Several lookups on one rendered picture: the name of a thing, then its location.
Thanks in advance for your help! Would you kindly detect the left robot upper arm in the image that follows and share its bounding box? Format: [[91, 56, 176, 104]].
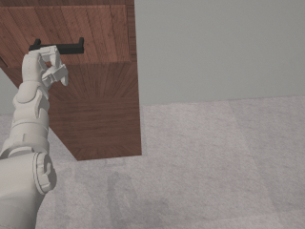
[[0, 152, 57, 229]]

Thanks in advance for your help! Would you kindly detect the drawer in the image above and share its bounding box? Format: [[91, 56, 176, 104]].
[[0, 5, 130, 67]]

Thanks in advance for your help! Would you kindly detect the robot left hand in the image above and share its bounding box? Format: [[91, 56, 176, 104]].
[[22, 45, 69, 91]]

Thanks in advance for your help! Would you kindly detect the handle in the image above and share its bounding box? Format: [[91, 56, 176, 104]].
[[29, 37, 85, 54]]

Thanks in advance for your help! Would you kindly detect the robot left forearm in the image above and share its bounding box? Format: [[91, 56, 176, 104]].
[[0, 81, 50, 160]]

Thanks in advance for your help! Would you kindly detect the cabinet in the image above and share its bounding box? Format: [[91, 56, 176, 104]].
[[0, 0, 142, 161]]

